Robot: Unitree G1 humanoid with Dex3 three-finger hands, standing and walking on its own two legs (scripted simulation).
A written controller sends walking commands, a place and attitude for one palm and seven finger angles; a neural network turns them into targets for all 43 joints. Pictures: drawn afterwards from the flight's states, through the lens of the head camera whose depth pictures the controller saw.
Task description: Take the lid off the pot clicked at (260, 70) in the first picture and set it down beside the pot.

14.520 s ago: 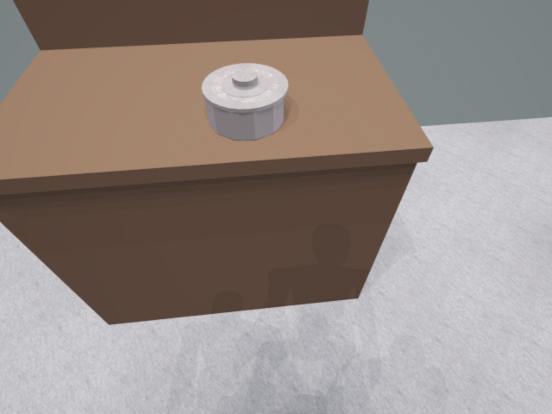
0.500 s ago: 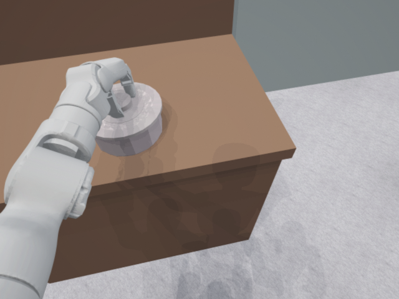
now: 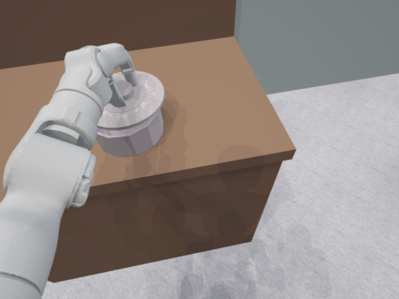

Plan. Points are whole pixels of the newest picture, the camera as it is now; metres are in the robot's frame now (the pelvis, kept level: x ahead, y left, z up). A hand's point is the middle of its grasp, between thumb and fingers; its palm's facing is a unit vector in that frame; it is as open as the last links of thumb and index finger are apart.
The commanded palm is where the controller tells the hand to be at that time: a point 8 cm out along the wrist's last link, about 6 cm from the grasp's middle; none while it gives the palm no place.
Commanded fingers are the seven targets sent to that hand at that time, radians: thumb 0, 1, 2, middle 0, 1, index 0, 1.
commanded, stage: lift the lid straight up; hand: left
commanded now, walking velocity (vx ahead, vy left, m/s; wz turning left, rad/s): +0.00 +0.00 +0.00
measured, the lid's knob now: (120, 91) +0.52 +0.13 +0.15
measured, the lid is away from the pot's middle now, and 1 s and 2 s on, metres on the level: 0.01 0.00 0.07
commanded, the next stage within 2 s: move the lid sideways beside the pot in 1.40 s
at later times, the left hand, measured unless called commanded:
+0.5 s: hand (104, 70) +0.50 +0.14 +0.21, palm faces -0.38 -0.14 -0.92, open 8.4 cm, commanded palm +0.50 +0.15 +0.29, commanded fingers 0.00 0.63 0.90 -0.83 -1.17 -0.74 -1.13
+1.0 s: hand (91, 52) +0.49 +0.15 +0.25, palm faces -0.34 -0.16 -0.93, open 8.4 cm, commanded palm +0.50 +0.15 +0.33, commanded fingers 0.00 0.63 0.90 -0.83 -1.17 -0.74 -1.13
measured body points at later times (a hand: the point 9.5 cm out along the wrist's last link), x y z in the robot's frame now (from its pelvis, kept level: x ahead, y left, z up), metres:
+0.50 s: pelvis +0.00 +0.00 +0.00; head +0.05 -0.02 +0.45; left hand +0.52 +0.14 +0.26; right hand +0.02 -0.27 -0.14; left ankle -0.01 +0.12 -0.74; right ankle -0.05 -0.13 -0.74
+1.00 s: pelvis +0.00 +0.00 +0.00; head +0.04 -0.02 +0.45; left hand +0.51 +0.15 +0.31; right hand +0.02 -0.28 -0.14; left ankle -0.01 +0.12 -0.74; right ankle -0.05 -0.13 -0.74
